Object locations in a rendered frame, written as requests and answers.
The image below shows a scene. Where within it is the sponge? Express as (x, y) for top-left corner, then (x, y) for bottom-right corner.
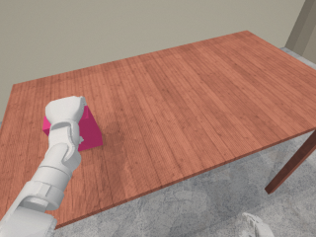
(42, 106), (103, 152)

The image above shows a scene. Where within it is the robot left hand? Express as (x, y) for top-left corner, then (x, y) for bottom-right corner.
(45, 96), (87, 144)

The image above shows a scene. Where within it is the left robot upper arm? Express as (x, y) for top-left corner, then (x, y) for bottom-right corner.
(0, 206), (57, 237)

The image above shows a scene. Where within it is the robot right hand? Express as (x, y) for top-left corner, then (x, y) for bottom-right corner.
(239, 212), (275, 237)

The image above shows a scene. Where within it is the robot left forearm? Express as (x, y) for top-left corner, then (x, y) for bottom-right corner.
(0, 118), (82, 233)

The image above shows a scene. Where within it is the table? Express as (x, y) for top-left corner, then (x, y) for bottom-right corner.
(0, 30), (316, 230)

